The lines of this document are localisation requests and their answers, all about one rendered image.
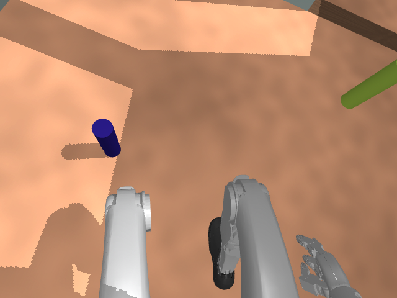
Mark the right robot hand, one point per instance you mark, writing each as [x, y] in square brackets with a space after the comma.
[329, 272]

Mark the right robot arm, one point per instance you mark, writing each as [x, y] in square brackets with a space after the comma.
[344, 292]

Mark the right robot foot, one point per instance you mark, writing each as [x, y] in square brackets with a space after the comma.
[221, 280]

